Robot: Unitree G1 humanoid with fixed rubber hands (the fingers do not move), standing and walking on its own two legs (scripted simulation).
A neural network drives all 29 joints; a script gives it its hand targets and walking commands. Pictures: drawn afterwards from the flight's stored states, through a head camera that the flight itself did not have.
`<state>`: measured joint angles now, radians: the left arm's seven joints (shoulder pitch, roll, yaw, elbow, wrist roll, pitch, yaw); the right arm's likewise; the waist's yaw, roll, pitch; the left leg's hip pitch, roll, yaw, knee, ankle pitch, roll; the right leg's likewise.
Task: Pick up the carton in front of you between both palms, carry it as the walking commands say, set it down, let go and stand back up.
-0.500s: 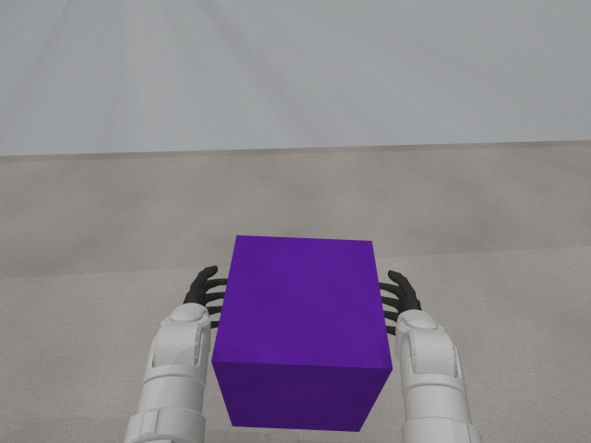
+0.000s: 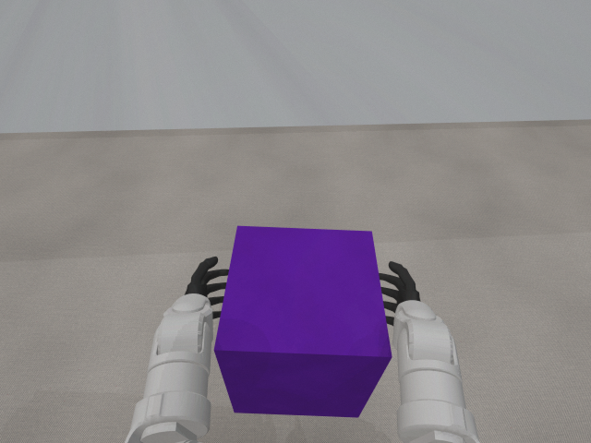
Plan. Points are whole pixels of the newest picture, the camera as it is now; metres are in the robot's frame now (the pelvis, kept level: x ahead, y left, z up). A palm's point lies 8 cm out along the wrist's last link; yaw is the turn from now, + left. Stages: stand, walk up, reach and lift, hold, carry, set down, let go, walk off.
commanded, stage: set down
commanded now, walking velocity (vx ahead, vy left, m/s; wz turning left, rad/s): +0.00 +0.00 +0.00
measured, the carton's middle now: (300, 325) +0.32 +0.00 -0.04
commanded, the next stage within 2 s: none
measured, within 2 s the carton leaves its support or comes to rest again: neither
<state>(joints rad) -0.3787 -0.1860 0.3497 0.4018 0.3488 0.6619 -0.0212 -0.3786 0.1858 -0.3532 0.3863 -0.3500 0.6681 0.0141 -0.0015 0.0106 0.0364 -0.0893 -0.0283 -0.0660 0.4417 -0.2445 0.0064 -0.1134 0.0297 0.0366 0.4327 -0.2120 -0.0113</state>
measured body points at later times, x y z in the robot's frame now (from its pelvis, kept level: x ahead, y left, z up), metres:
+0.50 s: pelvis -0.04 +0.01 -0.08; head +0.19 +0.01 +0.30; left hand +0.38 +0.15 -0.17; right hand +0.37 -0.15 -0.17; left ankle +0.01 +0.12 -0.74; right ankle +0.02 -0.12 -0.74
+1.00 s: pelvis -0.07 +0.01 -0.21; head +0.22 +0.01 +0.13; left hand +0.44 +0.16 -0.32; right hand +0.42 -0.15 -0.31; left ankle +0.01 +0.12 -0.74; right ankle +0.02 -0.12 -0.74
